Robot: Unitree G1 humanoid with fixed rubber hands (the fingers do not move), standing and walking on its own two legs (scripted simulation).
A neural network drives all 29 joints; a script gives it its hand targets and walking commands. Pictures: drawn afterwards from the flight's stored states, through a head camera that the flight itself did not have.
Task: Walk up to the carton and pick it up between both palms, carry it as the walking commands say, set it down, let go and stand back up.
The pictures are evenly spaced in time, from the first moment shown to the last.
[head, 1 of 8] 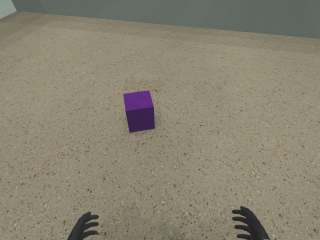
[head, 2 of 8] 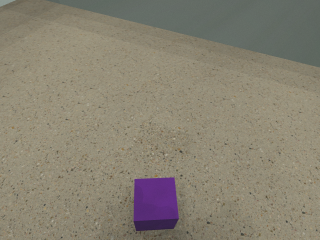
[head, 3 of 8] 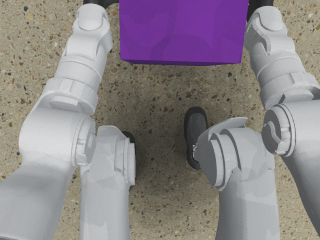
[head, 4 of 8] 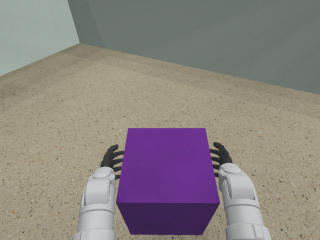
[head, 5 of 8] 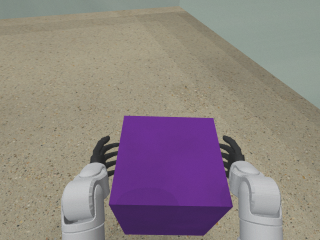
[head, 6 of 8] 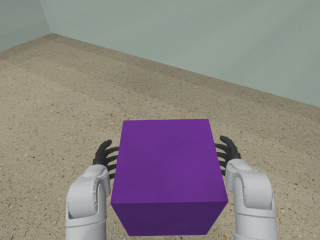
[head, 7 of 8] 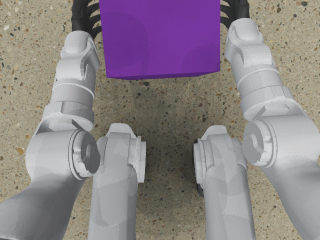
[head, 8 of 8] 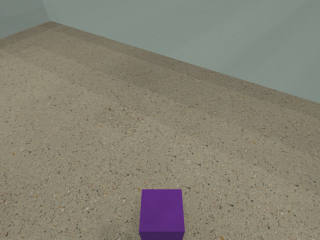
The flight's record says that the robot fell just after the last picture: no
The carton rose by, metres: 0.68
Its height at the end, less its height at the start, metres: +0.00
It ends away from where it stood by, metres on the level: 2.03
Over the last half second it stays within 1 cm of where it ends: yes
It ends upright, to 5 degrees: yes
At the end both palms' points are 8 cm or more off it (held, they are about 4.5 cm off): yes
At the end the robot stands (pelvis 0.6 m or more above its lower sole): yes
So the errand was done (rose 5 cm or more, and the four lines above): yes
